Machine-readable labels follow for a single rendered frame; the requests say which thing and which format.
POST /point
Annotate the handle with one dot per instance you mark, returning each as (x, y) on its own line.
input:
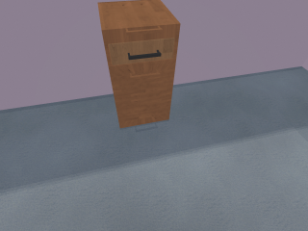
(144, 31)
(144, 56)
(136, 77)

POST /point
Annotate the cabinet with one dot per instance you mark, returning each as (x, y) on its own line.
(145, 100)

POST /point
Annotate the drawer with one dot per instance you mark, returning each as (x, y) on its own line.
(119, 51)

